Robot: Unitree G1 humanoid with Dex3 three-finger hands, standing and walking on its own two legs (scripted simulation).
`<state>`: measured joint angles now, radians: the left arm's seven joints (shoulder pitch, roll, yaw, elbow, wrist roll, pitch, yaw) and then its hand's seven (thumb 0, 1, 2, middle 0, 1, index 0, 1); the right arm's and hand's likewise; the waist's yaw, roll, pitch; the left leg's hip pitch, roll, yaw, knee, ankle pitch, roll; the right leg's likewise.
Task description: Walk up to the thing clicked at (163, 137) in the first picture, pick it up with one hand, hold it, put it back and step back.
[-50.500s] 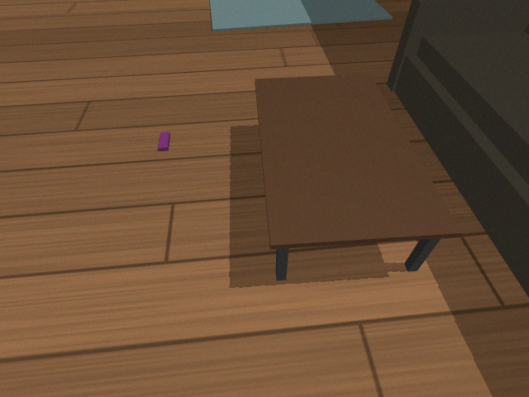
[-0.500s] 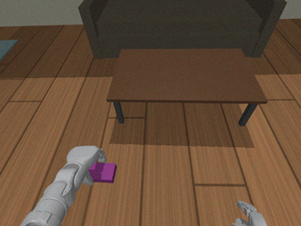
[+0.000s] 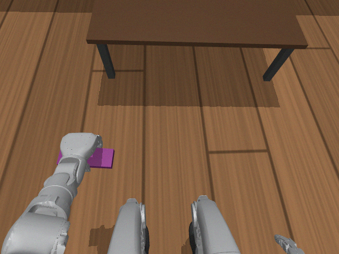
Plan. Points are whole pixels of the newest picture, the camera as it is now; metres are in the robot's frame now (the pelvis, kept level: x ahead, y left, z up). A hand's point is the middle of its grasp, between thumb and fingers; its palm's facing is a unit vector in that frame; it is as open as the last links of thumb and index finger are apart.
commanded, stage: crouch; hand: left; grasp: from above
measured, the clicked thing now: (87, 157) +0.38 +0.24 -0.16
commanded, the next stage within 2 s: lower in 1.16 s
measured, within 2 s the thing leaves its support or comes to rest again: neither
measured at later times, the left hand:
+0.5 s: hand (98, 168) +0.39 +0.25 -0.33, palm faces -0.45 +0.01 -0.89, open 8.3 cm
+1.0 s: hand (102, 172) +0.40 +0.26 -0.42, palm faces -0.47 -0.01 -0.88, open 8.2 cm
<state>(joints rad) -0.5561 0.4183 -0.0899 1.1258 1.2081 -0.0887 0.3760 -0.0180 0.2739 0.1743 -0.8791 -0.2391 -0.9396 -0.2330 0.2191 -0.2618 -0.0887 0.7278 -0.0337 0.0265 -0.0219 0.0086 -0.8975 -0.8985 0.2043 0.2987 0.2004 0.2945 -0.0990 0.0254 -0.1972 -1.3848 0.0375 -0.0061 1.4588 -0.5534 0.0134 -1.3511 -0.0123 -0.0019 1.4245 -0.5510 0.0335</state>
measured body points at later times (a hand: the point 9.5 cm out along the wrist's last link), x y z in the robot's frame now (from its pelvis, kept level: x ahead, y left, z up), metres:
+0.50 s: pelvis -0.02 +0.00 -0.16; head +0.19 +0.04 +0.23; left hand +0.41 +0.25 -0.28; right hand +0.05 -0.28 -0.28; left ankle +0.06 +0.11 -0.58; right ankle +0.06 -0.14 -0.58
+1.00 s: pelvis -0.03 -0.01 -0.24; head +0.20 +0.04 +0.14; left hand +0.42 +0.26 -0.37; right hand +0.02 -0.29 -0.35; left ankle +0.06 +0.11 -0.58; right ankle +0.05 -0.14 -0.58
